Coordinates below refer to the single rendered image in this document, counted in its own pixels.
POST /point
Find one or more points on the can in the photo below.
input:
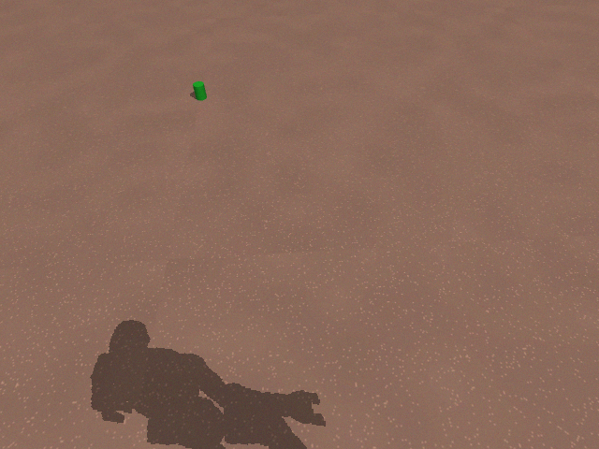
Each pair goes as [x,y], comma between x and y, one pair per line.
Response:
[199,90]

